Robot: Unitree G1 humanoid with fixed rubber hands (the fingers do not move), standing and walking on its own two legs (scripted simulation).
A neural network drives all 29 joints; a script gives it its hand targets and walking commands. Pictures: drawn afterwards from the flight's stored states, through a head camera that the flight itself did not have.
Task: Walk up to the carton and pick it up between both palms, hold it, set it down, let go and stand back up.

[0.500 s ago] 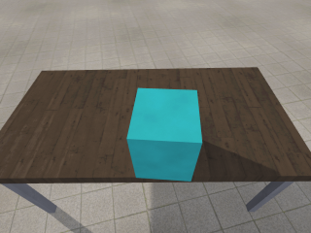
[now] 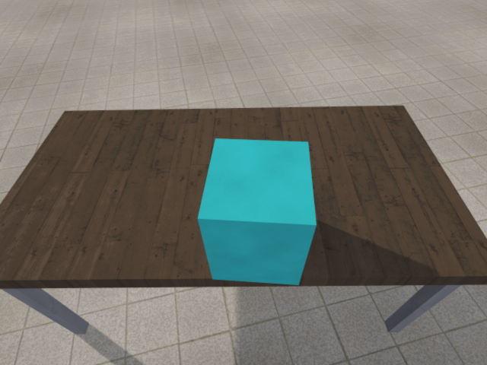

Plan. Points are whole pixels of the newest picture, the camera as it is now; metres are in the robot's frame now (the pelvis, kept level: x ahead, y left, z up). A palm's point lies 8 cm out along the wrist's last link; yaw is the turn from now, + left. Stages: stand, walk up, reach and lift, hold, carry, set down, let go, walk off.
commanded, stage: stand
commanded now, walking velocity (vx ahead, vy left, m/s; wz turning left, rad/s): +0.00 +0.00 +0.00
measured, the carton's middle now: (258, 213) +0.44 +0.00 -0.07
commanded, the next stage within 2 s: walk up in 0.44 s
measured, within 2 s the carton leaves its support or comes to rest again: neither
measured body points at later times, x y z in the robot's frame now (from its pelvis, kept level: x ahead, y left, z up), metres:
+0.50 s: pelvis +0.00 +0.00 +0.00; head +0.01 +0.00 +0.45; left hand -0.03 +0.20 -0.16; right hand -0.03 -0.20 -0.16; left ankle -0.01 +0.12 -0.74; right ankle -0.01 -0.11 -0.74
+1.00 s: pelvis -0.04 +0.00 -0.02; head -0.01 +0.01 +0.43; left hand +0.17 +0.21 -0.10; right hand +0.18 -0.19 -0.10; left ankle -0.01 +0.12 -0.74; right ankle -0.01 -0.11 -0.74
